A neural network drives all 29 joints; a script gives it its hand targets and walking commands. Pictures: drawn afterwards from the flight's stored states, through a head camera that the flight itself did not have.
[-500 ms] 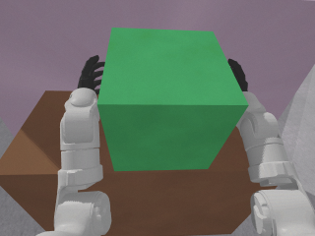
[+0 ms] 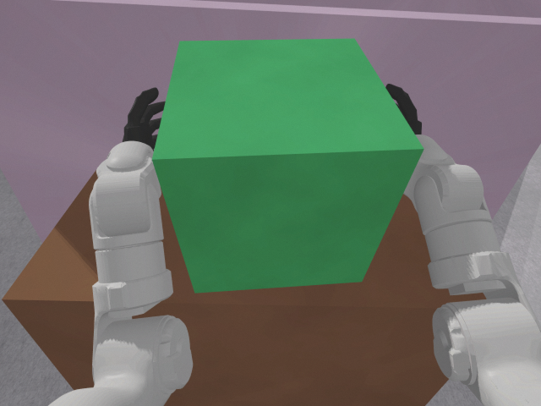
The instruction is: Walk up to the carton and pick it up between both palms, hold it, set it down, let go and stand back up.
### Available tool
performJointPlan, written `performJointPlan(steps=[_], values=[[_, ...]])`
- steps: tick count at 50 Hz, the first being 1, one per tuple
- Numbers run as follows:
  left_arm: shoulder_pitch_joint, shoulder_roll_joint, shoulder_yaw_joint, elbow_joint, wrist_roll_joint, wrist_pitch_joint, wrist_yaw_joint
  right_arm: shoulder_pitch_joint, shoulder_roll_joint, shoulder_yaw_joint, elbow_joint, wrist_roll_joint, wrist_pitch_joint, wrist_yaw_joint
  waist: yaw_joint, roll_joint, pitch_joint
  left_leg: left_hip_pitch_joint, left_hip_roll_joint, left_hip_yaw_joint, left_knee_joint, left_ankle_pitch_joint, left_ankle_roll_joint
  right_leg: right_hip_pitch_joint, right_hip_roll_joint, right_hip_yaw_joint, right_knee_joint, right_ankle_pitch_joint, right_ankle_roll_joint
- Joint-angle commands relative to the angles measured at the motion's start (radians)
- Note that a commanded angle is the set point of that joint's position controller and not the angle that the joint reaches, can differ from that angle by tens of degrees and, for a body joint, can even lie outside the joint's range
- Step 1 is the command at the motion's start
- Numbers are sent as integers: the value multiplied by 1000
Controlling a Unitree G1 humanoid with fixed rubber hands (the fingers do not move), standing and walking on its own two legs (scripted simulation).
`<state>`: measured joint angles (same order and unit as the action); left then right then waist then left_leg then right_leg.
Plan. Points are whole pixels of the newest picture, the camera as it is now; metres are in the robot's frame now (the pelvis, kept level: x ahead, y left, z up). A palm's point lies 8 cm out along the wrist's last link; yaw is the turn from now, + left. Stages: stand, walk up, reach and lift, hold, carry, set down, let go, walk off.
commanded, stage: hold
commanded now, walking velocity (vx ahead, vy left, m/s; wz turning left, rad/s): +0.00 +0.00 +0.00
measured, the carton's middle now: (274, 166) +0.39 +0.01 +0.22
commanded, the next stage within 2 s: none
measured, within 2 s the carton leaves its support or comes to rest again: neither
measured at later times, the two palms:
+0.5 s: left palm (152, 168) +0.37 +0.18 +0.23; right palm (394, 168) +0.38 -0.16 +0.23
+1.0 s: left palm (143, 153) +0.37 +0.18 +0.25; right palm (397, 152) +0.38 -0.15 +0.26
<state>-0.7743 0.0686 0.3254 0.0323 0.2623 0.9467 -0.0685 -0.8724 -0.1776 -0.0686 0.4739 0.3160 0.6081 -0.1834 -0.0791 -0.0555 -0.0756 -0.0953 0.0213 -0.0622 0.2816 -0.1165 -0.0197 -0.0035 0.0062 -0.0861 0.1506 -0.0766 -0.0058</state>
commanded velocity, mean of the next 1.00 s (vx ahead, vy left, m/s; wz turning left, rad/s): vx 0.00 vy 0.00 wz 0.00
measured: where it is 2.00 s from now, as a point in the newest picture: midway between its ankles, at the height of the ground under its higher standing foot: outside the picture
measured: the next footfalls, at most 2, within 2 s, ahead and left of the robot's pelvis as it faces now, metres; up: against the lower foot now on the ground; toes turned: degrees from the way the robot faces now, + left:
none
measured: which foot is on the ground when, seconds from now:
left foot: down 0.00-1.00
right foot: down 0.00-1.00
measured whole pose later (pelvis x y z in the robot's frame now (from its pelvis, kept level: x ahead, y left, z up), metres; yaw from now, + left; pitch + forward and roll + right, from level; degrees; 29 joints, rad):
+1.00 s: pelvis +0.00 +0.00 +0.00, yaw +0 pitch -4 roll -1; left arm -0.76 0.06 0.33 0.06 0.26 0.90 -0.08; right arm -0.83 -0.18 -0.04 0.46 0.33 0.60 -0.21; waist -0.08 -0.06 -0.07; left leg -0.09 0.01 -0.06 0.27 -0.12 -0.02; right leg 0.00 0.00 -0.08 0.16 -0.09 0.00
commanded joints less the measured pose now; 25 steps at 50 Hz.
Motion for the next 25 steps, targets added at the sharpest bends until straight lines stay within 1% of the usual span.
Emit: performJointPlan(steps=[1, 5, 6, 7, 8, 9, 10, 11, 12, 13, 14, 15, 17, 18, 19, 20, 21, 22, 23, 24, 25], values=[[-621, -385, -377, -103, -185, -65, -157, -662, 320, 197, -209, 74, -13, 34, -30, 91, -323, 41, -70, 67, -28, 101, -15, 96, 42, 7, 1, 46, 8], [-613, -377, -354, -90, -175, -65, -174, -657, 304, 200, -191, 93, 4, 28, -20, 95, -328, 34, -67, 57, -32, 120, -20, 113, 42, 11, 4, 66, 2], [-629, -347, -291, 12, -161, -72, -176, -655, 308, 173, -148, 73, 7, 33, -15, 49, -255, -6, -67, 62, -49, 71, -9, 90, 33, 4, -1, 24, 12], [-643, -333, -265, 57, -151, -85, -178, -656, 293, 156, -103, 56, 7, 42, -10, 34, -208, -46, -64, 60, -67, 1, -6, 86, 28, 3, -2, -33, 10], [-645, -341, -246, 99, -137, -99, -178, -661, 304, 136, -69, 45, -1, 52, -5, 49, -187, -86, -62, 61, -82, -64, -4, 76, 22, 8, 2, -81, 7], [-628, -357, -231, 129, -136, -118, -179, -654, 309, 124, -54, 30, -17, 63, -5, 50, -196, -101, -63, 65, -85, -84, -1, 77, 20, 9, 6, -96, 9], [-608, -361, -236, 125, -126, -138, -177, -628, 320, 121, -57, 22, -35, 69, -5, 63, -217, -86, -68, 70, -80, -50, 2, 81, 17, 18, 11, -68, 9], [-609, -368, -247, 89, -134, -155, -173, -633, 328, 135, -89, 24, -50, 70, -5, 63, -300, -46, -64, 66, -70, 23, -1, 89, 21, 17, 17, -5, 8], [-565, -370, -275, 40, -146, -179, -169, -565, 336, 153, -117, 23, -73, 68, -11, 72, -358, 13, -67, 68, -43, 129, -3, 114, 27, 14, 33, 91, 9], [-578, -374, -309, -15, -158, -186, -164, -576, 336, 179, -149, 39, -83, 61, -15, 82, -404, 59, -70, 60, -28, 223, -11, 110, 34, 16, 35, 170, 7], [-557, -374, -337, -53, -171, -185, -159, -562, 334, 203, -183, 54, -89, 53, -17, 91, -424, 107, -72, 60, -7, 301, -22, 121, 37, 16, 37, 230, 4], [-534, -369, -348, -70, -176, -181, -155, -537, 312, 216, -190, 63, -91, 46, -14, 92, -421, 141, -67, 53, 2, 345, -30, 120, 46, 10, 28, 249, 0], [-511, -363, -374, -116, -178, -164, -148, -531, 308, 245, -223, 75, -90, 35, -9, 93, -375, 158, -65, 50, 12, 369, -36, 109, 49, 13, 16, 242, -4], [-510, -362, -390, -141, -180, -160, -141, -527, 311, 261, -244, 84, -95, 35, -4, 102, -365, 150, -64, 54, 7, 350, -37, 109, 50, 13, 12, 218, -8], [-505, -387, -408, -162, -189, -153, -135, -539, 328, 275, -289, 93, -100, 34, -3, 99, -382, 155, -60, 49, 9, 367, -37, 114, 52, 15, 9, 229, -12], [-485, -395, -429, -202, -202, -151, -126, -537, 323, 285, -339, 98, -104, 32, -5, 106, -414, 166, -59, 48, 16, 391, -37, 127, 52, 15, 14, 248, -8], [-477, -398, -443, -228, -207, -149, -121, -538, 336, 308, -373, 103, -108, 33, -3, 92, -414, 167, -60, 56, 20, 410, -31, 141, 49, 19, 17, 278, -8], [-486, -405, -458, -260, -215, -142, -112, -553, 335, 309, -411, 109, -110, 31, -6, 97, -443, 180, -60, 51, 22, 422, -31, 143, 52, 19, 19, 286, -4], [-474, -399, -464, -275, -216, -141, -106, -530, 327, 308, -414, 101, -111, 33, -10, 92, -433, 196, -57, 53, 24, 425, -30, 130, 54, 14, 22, 280, -3], [-485, -397, -459, -270, -206, -132, -99, -549, 315, 299, -414, 95, -107, 32, -5, 99, -408, 192, -59, 54, 21, 399, -33, 125, 54, 13, 12, 261, -4], [-468, -390, -455, -263, -205, -122, -96, -539, 303, 289, -415, 91, -104, 32, -7, 103, -395, 185, -58, 52, 23, 380, -35, 121, 51, 10, 11, 238, -2]])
